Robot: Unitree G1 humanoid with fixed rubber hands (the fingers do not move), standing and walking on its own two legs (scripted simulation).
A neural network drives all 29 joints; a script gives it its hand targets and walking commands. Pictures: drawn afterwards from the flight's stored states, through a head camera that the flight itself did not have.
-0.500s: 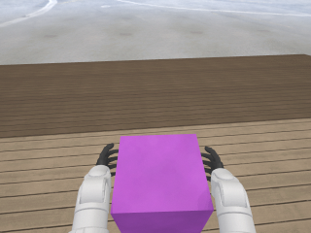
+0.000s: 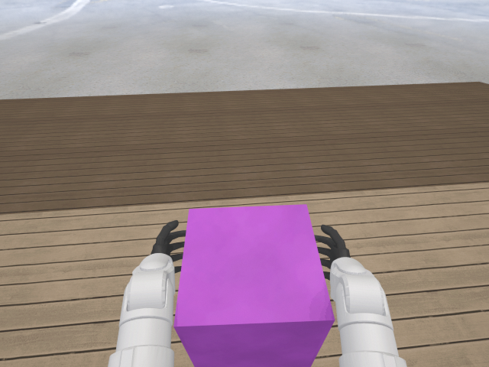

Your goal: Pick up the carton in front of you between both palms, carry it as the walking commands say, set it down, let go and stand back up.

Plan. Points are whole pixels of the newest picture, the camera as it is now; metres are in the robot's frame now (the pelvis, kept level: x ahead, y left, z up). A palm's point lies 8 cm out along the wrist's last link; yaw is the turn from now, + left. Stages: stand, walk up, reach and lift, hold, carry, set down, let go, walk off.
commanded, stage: hold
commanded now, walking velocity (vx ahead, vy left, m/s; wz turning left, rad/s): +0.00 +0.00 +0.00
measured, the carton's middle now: (251, 292) +0.29 +0.00 -0.02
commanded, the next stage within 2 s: carry in 0.70 s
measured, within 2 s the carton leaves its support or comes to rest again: neither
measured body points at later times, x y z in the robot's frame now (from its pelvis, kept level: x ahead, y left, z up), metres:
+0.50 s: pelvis +0.01 +0.00 +0.00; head -0.04 +0.00 +0.45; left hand +0.31 +0.16 +0.05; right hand +0.30 -0.15 +0.04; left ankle +0.01 +0.12 -0.75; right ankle +0.03 -0.12 -0.75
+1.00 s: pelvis +0.06 +0.02 -0.01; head +0.02 +0.03 +0.44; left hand +0.35 +0.19 +0.07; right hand +0.35 -0.11 +0.07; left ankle +0.01 +0.13 -0.75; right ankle +0.03 -0.11 -0.72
